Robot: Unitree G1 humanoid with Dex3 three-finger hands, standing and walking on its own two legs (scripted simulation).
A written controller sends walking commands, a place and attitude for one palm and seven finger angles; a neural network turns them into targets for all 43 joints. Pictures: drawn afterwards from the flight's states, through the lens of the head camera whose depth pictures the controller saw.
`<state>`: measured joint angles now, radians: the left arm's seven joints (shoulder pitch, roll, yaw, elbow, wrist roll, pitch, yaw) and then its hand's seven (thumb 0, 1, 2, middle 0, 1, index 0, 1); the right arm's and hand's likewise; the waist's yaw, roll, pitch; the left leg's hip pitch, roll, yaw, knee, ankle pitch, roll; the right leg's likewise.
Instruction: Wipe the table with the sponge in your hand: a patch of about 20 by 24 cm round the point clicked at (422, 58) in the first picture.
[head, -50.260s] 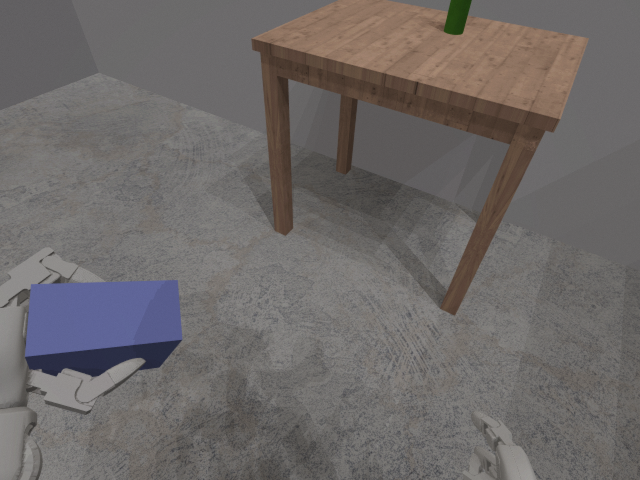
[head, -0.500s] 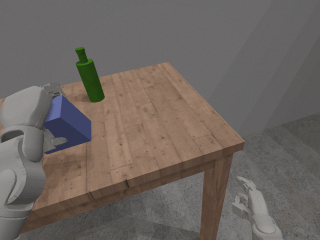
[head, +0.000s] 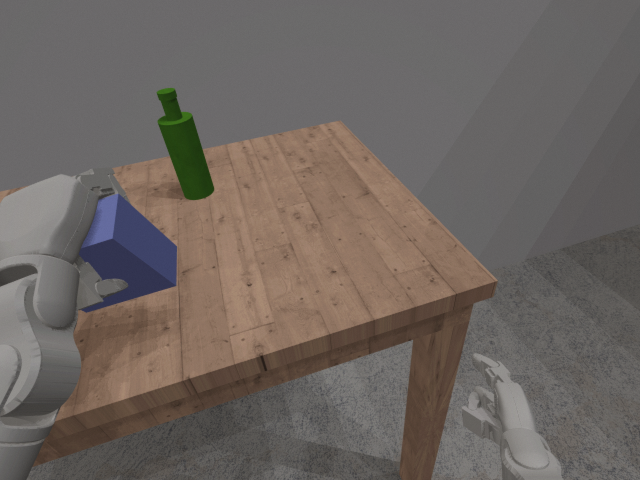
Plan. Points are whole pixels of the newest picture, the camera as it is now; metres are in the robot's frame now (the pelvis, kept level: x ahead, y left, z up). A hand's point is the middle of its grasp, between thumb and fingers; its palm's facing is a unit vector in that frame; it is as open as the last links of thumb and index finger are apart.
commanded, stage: bring the sponge back beside the body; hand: left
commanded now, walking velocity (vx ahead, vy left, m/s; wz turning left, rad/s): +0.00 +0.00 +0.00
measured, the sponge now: (111, 265) +0.25 +0.29 +0.20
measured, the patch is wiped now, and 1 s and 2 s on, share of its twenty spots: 0.95 0.95 0.95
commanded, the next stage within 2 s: step back with the hand held close in 1.22 s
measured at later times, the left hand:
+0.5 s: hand (81, 256) +0.22 +0.28 +0.24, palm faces +0.43 -0.15 -0.89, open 9.7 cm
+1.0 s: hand (68, 278) +0.19 +0.28 +0.24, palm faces +0.43 -0.14 -0.89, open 9.7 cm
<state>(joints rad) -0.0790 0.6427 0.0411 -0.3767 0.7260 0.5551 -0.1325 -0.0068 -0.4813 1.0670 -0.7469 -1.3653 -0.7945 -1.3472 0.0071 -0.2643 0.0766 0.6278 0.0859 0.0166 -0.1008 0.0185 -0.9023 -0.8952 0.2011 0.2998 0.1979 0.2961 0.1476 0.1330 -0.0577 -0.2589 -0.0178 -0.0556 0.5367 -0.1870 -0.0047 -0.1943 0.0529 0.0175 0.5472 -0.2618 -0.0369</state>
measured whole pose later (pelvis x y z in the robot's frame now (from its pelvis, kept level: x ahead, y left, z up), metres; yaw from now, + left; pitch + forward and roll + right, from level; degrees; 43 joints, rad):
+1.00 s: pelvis -0.01 +0.00 +0.00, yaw +0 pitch -7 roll -1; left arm 0.10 0.64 0.10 -0.55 0.67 0.54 -0.08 -0.01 -0.48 1.07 -0.75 -1.37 -0.79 -1.35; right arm 0.02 -0.26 0.07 0.61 0.08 0.00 -0.11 0.02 -0.90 -0.90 0.20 0.30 0.20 0.30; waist 0.16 0.14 -0.05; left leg -0.25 -0.01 -0.06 0.56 -0.19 -0.01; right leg -0.18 0.06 0.01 0.56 -0.26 -0.04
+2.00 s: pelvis -0.05 +0.02 -0.02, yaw +1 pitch +2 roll -2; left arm 0.27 0.59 0.58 -0.77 -0.05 -0.19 0.13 -0.01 -0.49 1.07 -0.76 -1.36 -0.80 -1.35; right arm 0.23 -0.21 0.00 0.61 0.01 -0.07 -0.07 0.02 -0.90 -0.89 0.20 0.30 0.20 0.30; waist -0.02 -0.03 -0.02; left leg -0.50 -0.02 -0.02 0.76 -0.29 0.04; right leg -0.51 0.04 0.00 0.78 -0.35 -0.01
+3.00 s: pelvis -0.29 -0.04 -0.02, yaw +3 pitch +3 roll -1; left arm 0.20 0.56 0.54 -0.62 -0.08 -0.12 0.11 -0.01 -0.49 1.07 -0.76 -1.37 -0.80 -1.36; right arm 0.25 -0.25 -0.01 0.61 0.05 -0.02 -0.06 0.02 -0.90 -0.89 0.20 0.30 0.20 0.30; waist -0.07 0.00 -0.11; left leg -0.27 0.04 0.02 0.69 -0.50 0.03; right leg -0.51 -0.01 -0.07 0.68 -0.22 -0.03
